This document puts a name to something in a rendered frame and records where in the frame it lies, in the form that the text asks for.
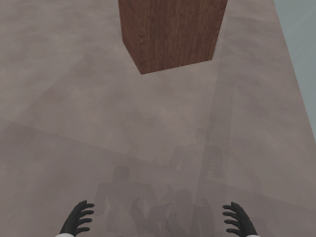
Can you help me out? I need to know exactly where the robot right hand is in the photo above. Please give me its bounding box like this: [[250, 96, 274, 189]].
[[222, 201, 258, 237]]

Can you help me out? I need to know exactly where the pedestal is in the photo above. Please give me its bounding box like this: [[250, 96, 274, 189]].
[[118, 0, 228, 75]]

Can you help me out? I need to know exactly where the robot left hand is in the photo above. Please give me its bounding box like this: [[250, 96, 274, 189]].
[[59, 200, 95, 237]]

